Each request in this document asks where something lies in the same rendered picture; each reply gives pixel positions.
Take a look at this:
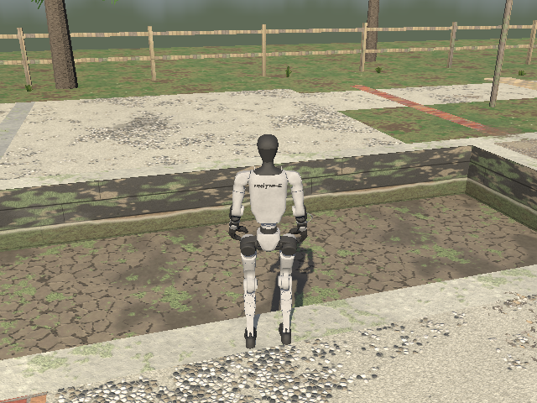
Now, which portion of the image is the left robot hand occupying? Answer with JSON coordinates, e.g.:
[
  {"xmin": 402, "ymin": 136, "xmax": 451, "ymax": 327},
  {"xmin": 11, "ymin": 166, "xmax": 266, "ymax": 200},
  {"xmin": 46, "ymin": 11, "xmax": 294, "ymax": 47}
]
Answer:
[{"xmin": 229, "ymin": 226, "xmax": 248, "ymax": 241}]

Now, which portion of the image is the robot left shin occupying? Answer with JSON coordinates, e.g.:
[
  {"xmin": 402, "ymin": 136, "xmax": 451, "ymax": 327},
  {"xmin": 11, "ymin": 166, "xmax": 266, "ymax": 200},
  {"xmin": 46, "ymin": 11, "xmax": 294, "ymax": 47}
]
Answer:
[{"xmin": 243, "ymin": 278, "xmax": 256, "ymax": 337}]

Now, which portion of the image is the right robot hand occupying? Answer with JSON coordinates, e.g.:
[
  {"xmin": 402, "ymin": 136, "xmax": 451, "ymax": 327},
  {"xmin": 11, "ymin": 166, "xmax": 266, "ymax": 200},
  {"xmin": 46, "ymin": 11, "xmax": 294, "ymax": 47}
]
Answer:
[{"xmin": 288, "ymin": 228, "xmax": 308, "ymax": 243}]

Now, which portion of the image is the robot right upper arm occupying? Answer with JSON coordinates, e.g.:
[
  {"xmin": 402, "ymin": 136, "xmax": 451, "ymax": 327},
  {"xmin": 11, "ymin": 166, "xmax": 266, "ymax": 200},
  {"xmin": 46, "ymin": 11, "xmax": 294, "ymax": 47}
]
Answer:
[{"xmin": 285, "ymin": 170, "xmax": 305, "ymax": 217}]

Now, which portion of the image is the robot left upper arm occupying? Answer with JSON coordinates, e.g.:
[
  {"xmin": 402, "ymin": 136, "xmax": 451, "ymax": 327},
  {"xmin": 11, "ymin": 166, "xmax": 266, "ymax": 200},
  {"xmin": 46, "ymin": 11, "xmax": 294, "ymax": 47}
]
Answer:
[{"xmin": 232, "ymin": 170, "xmax": 250, "ymax": 217}]

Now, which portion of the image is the robot left forearm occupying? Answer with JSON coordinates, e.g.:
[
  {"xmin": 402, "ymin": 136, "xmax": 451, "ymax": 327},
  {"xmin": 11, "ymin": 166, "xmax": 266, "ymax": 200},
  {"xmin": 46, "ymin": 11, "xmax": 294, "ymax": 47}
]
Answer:
[{"xmin": 229, "ymin": 205, "xmax": 241, "ymax": 230}]

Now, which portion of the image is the humanoid robot head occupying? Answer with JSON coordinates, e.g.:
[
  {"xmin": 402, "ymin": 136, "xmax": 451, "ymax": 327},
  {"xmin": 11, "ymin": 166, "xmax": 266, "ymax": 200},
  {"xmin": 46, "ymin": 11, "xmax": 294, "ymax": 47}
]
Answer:
[{"xmin": 253, "ymin": 134, "xmax": 283, "ymax": 175}]

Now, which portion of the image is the robot right forearm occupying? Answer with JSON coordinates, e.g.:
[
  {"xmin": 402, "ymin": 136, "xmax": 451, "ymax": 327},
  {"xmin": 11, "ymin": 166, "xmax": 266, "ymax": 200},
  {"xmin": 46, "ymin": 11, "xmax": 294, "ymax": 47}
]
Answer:
[{"xmin": 295, "ymin": 205, "xmax": 307, "ymax": 232}]

